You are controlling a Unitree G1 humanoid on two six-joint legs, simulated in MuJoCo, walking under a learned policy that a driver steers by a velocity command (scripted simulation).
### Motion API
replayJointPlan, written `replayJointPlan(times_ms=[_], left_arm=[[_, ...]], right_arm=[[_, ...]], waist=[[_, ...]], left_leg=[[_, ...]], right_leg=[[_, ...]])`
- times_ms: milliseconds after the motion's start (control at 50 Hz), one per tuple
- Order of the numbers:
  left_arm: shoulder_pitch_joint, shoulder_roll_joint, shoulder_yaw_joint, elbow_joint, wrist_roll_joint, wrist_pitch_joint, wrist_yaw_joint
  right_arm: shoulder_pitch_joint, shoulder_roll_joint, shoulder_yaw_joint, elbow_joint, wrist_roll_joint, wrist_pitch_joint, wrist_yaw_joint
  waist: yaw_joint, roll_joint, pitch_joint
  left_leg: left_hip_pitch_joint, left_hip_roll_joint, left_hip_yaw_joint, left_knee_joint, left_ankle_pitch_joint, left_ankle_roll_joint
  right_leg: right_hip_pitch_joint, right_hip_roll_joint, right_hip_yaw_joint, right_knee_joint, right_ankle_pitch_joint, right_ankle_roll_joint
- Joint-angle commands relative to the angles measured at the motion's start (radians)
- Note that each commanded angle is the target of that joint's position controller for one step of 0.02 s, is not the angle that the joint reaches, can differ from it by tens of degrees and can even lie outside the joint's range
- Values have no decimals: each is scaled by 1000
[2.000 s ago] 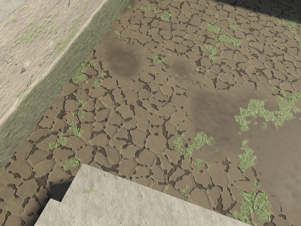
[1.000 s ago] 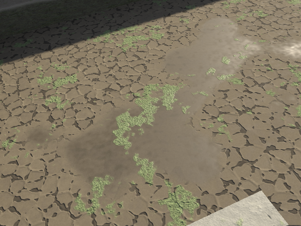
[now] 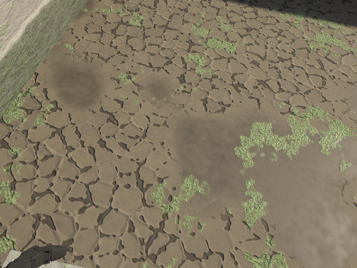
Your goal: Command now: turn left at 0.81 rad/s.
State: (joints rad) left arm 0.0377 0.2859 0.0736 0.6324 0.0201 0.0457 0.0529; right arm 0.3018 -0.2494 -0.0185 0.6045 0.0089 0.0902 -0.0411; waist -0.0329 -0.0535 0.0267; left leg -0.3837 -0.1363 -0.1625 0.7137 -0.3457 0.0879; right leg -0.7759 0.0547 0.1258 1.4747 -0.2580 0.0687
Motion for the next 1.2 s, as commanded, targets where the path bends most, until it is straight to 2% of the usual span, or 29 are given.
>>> replayJointPlan(times_ms=[20,140,240,300,380,420,440,500,520,540,560,580,620,640,700,740,780,820,940,1000,1020,1040,1060,1080,1100,1120,1140,1160,1200], left_arm=[[18,47,11,-61,3,-5,-14],[-21,43,-5,-105,-22,12,-14],[-5,60,-9,-108,-37,4,-23],[92,28,-24,-69,-64,7,-37],[144,69,-13,-38,-63,1,-52],[112,72,-17,-63,-81,3,-54],[142,66,-20,-57,-81,6,-58],[283,38,-15,-7,-63,0,-61],[377,23,-15,20,-56,-13,-69],[538,50,-10,60,-57,-30,-70],[555,206,28,31,-56,-58,-79],[499,175,22,8,-46,-79,-61],[390,124,6,-35,-33,-84,-26],[372,128,5,-45,-35,-77,-16],[357,100,-14,-70,-43,-59,-10],[486,91,-17,7,-73,-73,6],[509,94,-18,29,-77,-78,9],[518,68,-22,72,-80,-68,16],[432,62,-13,81,-87,-29,28],[440,40,-21,105,-76,0,18],[423,32,-28,116,-64,-5,2],[393,7,-36,126,-41,-21,-22],[429,-103,-62,133,-29,-62,-55],[540,-95,-70,110,-76,-94,-64],[564,-32,-62,115,-103,-124,-55],[472,8,-55,40,-129,-138,-27],[303,64,-36,33,-108,-126,-5],[206,21,-48,8,-95,-113,1],[138,-44,-60,-6,-71,-123,-11]], right_arm=[[-142,-151,-26,-123,4,-16,-35],[-86,-103,1,-94,13,-9,-39],[-123,-102,4,-94,-7,-13,-32],[-137,-29,21,-47,1,-17,-17],[-217,-79,-11,-64,-14,-32,4],[-182,-100,-26,-49,3,-24,0],[-195,-100,-26,-58,1,-26,-2],[-214,-128,-44,-60,27,-37,-5],[-242,-96,-40,-71,27,-47,-6],[-286,-10,-23,-100,24,-66,-2],[-382,-53,-34,-186,61,-111,-1],[-423,-87,-48,-172,73,-150,-3],[-372,-110,-61,-121,25,-183,12],[-363,-106,-63,-108,-4,-196,26],[-315,-67,-56,-73,-28,-197,50],[-340,-111,-75,-65,-24,-204,65],[-405,-107,-78,-85,-25,-220,76],[-470,-61,-63,-120,-56,-218,85],[-405,-66,-81,-152,14,-219,89],[-244,-100,-100,-93,6,-219,78],[-86,-90,-106,-41,3,-221,77],[163,-96,-117,39,14,-214,76],[342,-91,-101,78,2,-212,83],[328,-116,-90,81,0,-210,92],[353,-171,-107,90,9,-191,92],[331,-272,-137,129,11,-186,91],[294,-103,-87,146,-11,-188,79],[223,-59,-58,178,-1,-208,88],[157,55,-8,225,20,-239,67]], waist=[[69,92,-160],[15,172,-137],[13,173,-145],[31,195,-115],[34,221,-131],[-4,242,-88],[2,227,-132],[52,204,-48],[91,136,-5],[131,-49,-6],[133,-187,101],[137,-105,161],[79,-43,106],[76,-58,76],[56,-71,7],[88,-34,0],[111,-56,1],[146,-44,9],[152,-138,17],[108,-28,-18],[34,29,-66],[-69,124,-131],[-115,308,-231],[-55,461,-278],[-60,487,-333],[-38,461,-282],[-40,19,-108],[-24,4,92],[69,44,240]], left_leg=[[126,239,-308,-116,828,143],[282,235,-348,-111,813,138],[307,263,-409,-100,836,174],[267,252,-336,-135,709,157],[144,239,-256,-199,629,160],[216,266,-303,-256,483,168],[213,267,-313,-292,216,158],[-2,219,-251,-322,-411,99],[-132,170,-165,-169,-399,53],[-388,62,31,285,-267,-44],[-661,1,70,289,-322,-80],[-711,80,-22,337,-186,-80],[-593,160,-55,262,126,-97],[-541,152,-13,257,221,-110],[-274,112,75,334,381,-130],[-376,121,-16,155,548,-116],[-395,106,-43,93,554,-118],[-239,65,-14,-74,679,-123],[89,103,-75,-277,580,-130],[204,228,-98,-471,639,-82],[384,240,-37,-551,756,-86],[741,283,-28,-429,758,-84],[1110,352,-17,-4,990,-92],[1138,419,-103,161,1194,-65],[1072,477,-220,58,1019,21],[905,619,-529,-208,415,241],[682,604,-538,-354,-19,266],[433,570,-549,-351,33,270],[184,428,-279,-318,256,123]], right_leg=[[13,22,-10,131,117,14],[-48,33,5,108,2,44],[34,31,42,8,-76,53],[143,11,121,-268,-179,34],[421,23,-2,-423,-165,20],[385,-1,-24,-615,-308,-1],[448,-5,-45,-676,-285,-20],[635,65,-124,-911,-213,-135],[724,43,-48,-963,-252,-177],[882,-142,292,-1071,-375,-270],[841,-328,839,-1288,-526,-405],[829,-347,843,-1315,-543,-419],[793,-249,619,-1229,-376,-352],[773,-220,550,-1196,-215,-327],[538,-147,403,-1146,85,-293],[674,-114,398,-1038,69,-277],[694,-111,456,-994,130,-292],[538,-37,421,-944,32,-286],[429,32,514,-766,-7,-281],[522,54,483,-452,49,-263],[465,105,403,-259,-1,-237],[189,142,295,35,-264,-199],[-229,185,262,456,-626,-193],[-443,123,225,678,-582,-171],[-480,67,166,745,-503,-140],[-540,19,23,745,-381,-90],[-537,-74,51,579,-219,-127],[-501,-82,84,511,-180,-135],[-471,-117,192,122,-19,-155]])
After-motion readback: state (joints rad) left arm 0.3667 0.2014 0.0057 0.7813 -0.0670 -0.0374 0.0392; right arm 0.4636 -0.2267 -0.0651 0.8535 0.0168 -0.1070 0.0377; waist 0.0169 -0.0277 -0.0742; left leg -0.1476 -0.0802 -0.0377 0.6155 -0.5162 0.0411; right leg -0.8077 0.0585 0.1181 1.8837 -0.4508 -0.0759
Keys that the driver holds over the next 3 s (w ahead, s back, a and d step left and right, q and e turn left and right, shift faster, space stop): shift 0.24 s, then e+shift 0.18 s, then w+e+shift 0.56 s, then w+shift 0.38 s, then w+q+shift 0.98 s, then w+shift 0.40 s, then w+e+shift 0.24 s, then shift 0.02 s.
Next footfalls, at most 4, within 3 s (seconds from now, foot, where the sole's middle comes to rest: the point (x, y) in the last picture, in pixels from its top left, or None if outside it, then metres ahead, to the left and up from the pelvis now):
0.52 right None -0.04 -0.16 -0.76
1.04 left None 0.28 0.03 -0.93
1.50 right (255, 265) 0.57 -0.45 -1.09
1.90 left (242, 177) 1.05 -0.46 -1.09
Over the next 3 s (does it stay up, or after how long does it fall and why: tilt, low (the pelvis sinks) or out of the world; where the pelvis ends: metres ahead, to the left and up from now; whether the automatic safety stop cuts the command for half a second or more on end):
stays up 1.76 -0.38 -0.32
